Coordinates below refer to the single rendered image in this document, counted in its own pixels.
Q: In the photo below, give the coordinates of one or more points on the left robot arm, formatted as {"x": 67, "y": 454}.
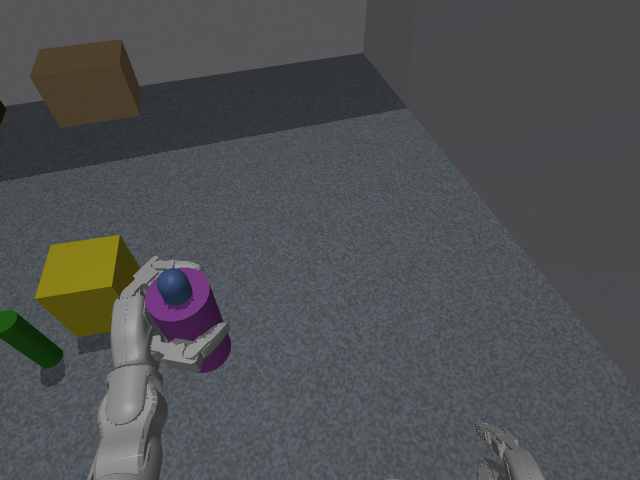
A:
{"x": 131, "y": 417}

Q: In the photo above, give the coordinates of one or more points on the left robot hand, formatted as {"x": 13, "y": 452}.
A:
{"x": 136, "y": 337}

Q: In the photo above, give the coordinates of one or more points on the right robot hand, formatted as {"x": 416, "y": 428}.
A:
{"x": 519, "y": 464}

